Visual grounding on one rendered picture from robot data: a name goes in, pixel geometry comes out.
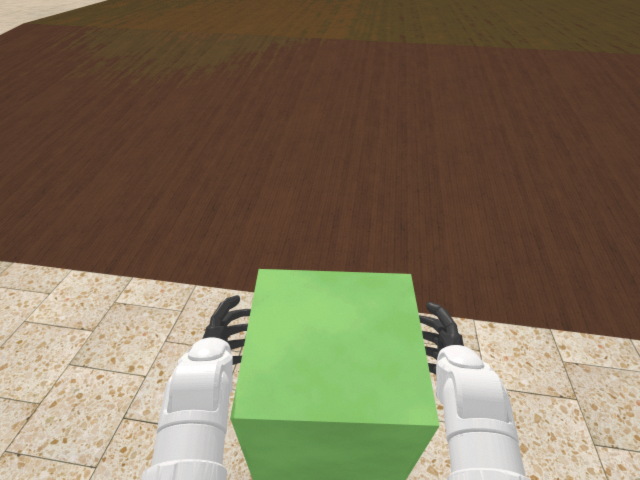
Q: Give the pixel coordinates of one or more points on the left robot forearm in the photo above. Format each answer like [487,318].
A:
[194,414]

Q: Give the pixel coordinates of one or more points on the carton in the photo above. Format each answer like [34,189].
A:
[334,382]

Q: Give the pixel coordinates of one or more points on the right robot forearm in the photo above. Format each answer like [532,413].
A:
[479,422]

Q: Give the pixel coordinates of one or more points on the left robot hand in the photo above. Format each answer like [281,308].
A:
[221,318]

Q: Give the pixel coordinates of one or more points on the right robot hand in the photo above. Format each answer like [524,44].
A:
[445,326]

